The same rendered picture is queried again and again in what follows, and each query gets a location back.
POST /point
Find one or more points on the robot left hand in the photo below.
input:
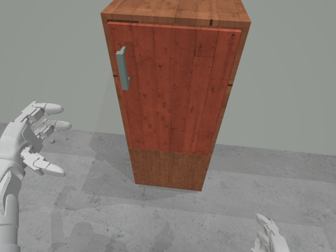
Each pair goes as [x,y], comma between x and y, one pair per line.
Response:
[18,136]

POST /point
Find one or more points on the robot left forearm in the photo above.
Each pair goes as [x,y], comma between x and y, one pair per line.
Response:
[11,175]

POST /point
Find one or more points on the cupboard door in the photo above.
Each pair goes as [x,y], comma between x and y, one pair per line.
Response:
[178,80]

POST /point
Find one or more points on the handle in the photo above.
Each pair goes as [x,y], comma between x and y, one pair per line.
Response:
[124,79]

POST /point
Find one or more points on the robot right hand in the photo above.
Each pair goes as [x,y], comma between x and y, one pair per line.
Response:
[272,241]

